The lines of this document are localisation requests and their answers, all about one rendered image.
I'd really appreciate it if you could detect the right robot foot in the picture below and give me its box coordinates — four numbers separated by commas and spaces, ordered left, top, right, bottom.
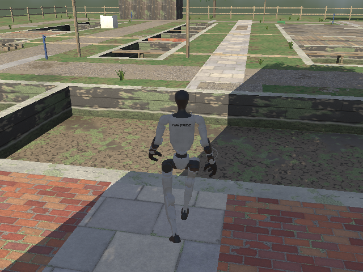
181, 208, 189, 220

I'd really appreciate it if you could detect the left robot forearm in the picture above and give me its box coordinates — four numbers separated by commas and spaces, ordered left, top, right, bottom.
149, 137, 159, 154

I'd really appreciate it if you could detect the right robot hand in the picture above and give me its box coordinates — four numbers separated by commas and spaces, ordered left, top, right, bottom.
204, 162, 217, 177

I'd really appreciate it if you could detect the right robot upper arm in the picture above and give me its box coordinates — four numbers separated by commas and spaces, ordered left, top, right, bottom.
194, 115, 209, 147

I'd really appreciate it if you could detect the left robot upper arm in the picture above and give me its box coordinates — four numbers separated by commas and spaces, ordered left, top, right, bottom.
154, 114, 170, 145

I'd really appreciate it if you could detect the left robot foot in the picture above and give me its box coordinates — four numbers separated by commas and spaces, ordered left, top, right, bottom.
169, 234, 181, 243

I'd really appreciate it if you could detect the left robot hand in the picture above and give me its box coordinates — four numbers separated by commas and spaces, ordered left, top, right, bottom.
149, 151, 162, 162

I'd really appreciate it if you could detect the right robot forearm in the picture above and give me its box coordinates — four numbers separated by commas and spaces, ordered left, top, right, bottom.
204, 138, 215, 164

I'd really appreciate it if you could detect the robot foot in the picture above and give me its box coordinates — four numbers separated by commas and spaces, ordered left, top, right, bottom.
181, 208, 189, 220
169, 234, 181, 243

